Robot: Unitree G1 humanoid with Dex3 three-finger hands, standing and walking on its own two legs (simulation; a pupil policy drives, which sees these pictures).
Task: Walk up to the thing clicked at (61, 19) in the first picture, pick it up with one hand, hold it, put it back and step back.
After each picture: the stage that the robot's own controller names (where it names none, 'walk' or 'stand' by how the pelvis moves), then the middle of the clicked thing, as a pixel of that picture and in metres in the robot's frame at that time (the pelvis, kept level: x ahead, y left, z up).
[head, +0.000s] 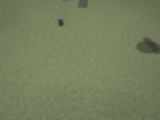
stand; (60, 21) +1.75 +0.27 -0.72
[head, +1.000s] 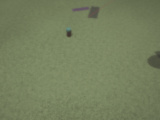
walk; (68, 32) +1.64 +0.29 -0.72
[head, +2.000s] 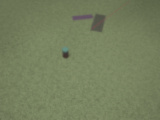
walk; (65, 52) +1.10 +0.22 -0.71
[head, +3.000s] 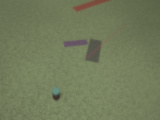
walk; (56, 94) +0.66 +0.17 -0.69
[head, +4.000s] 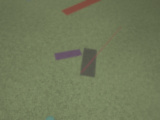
walk; out of the picture +0.39 +0.16 -0.71
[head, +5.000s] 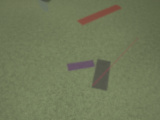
stand; out of the picture +0.33 +0.16 -0.72
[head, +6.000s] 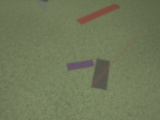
stand; out of the picture +0.32 +0.15 -0.73
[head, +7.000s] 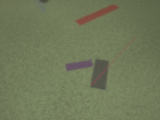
stand; out of the picture +0.33 +0.17 -0.73
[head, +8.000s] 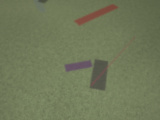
stand; out of the picture +0.31 +0.17 -0.73
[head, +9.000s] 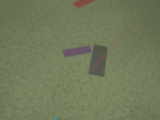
go down; out of the picture +0.33 +0.16 -0.71
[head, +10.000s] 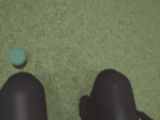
go down; (18, 59) +0.41 +0.20 -0.29
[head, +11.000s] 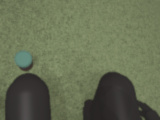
close in; (24, 61) +0.41 +0.19 -0.29
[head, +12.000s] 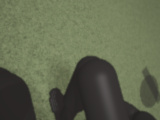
close in; out of the picture +0.40 +0.23 -0.22
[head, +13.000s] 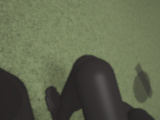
close; out of the picture +0.40 +0.24 -0.22
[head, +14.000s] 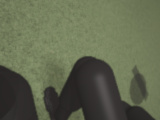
lift; out of the picture +0.38 +0.23 -0.23
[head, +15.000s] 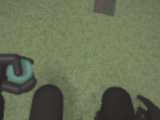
lift; (23, 77) +0.32 +0.20 -0.05
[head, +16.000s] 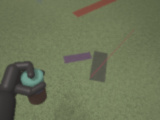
hold; (35, 87) +0.32 +0.16 +0.02
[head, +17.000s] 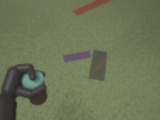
hold; (35, 88) +0.32 +0.16 +0.00
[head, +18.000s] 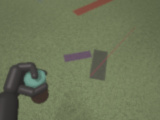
crouch; (37, 87) +0.32 +0.16 +0.00
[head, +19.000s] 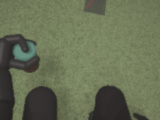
crouch; (27, 58) +0.41 +0.18 -0.09
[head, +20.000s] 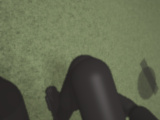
lower; out of the picture +0.42 +0.26 -0.23
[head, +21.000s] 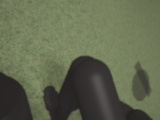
lower; out of the picture +0.42 +0.27 -0.23
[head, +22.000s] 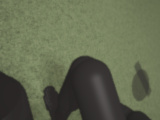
lower; out of the picture +0.41 +0.27 -0.23
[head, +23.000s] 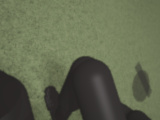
lower; out of the picture +0.41 +0.27 -0.23
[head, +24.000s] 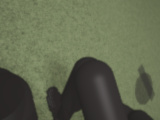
loosen; out of the picture +0.40 +0.24 -0.23
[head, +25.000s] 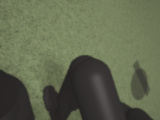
withdraw; out of the picture +0.39 +0.24 -0.23
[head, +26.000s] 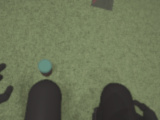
walk; (45, 68) +0.42 +0.17 -0.37
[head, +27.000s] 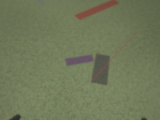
stand; out of the picture +0.34 +0.14 -0.66
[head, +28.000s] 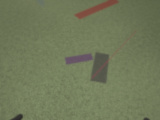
stand; out of the picture +0.36 +0.15 -0.66
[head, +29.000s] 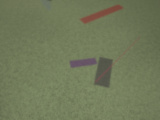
stand; out of the picture +0.36 +0.13 -0.71
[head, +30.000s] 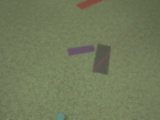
walk; (60, 119) +0.38 +0.12 -0.70
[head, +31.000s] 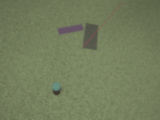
walk; (56, 89) +0.57 +0.15 -0.70
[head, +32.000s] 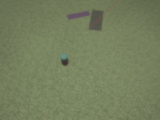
walk; (64, 59) +0.90 +0.22 -0.70
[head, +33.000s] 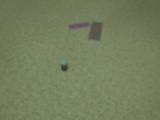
stand; (64, 65) +0.97 +0.18 -0.71
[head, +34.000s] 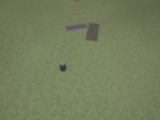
stand; (62, 65) +1.00 +0.19 -0.73
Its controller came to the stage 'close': yes
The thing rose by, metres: 0.71
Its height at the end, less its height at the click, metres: +0.00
